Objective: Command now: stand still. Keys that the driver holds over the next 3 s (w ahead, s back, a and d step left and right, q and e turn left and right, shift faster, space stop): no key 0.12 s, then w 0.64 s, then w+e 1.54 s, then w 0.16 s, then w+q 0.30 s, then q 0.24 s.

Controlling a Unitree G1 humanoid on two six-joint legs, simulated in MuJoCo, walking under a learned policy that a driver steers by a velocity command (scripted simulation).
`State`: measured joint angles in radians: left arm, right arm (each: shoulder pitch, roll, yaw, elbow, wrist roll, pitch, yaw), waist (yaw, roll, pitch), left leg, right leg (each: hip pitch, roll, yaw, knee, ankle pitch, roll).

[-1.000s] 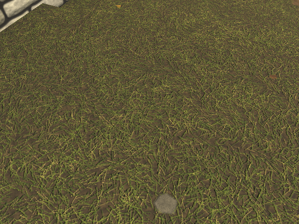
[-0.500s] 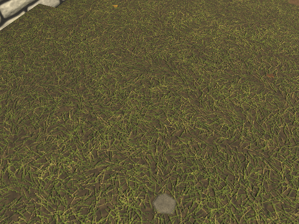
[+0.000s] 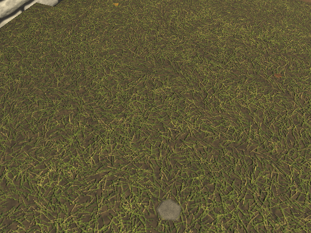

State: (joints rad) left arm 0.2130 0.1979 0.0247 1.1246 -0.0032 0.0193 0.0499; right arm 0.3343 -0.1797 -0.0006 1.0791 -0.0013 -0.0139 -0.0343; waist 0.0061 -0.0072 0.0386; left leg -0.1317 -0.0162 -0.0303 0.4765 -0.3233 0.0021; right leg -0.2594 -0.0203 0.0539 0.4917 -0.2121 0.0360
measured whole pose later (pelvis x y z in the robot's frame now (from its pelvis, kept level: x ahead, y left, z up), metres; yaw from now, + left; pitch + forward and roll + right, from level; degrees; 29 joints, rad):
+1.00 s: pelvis +0.36 +0.03 +0.00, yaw -4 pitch +0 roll +1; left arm 0.31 0.25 0.05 0.98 -0.04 -0.08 0.02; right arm 0.18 -0.23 -0.05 0.95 -0.01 -0.12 0.04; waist 0.00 -0.04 0.04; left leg -0.26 -0.03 0.13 0.41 -0.15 0.06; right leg -0.46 -0.07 0.06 1.20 -0.30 -0.06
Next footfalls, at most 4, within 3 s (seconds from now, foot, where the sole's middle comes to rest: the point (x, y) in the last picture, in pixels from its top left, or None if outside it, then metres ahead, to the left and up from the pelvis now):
0.82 left None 0.45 0.12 -0.77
1.40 right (196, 188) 0.72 -0.16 -0.77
1.90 left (181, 130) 1.07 -0.11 -0.77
2.42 right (253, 129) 1.07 -0.50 -0.77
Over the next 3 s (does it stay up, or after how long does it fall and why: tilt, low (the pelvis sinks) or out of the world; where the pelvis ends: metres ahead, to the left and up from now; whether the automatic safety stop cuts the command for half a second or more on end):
stays up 1.28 -0.54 -0.02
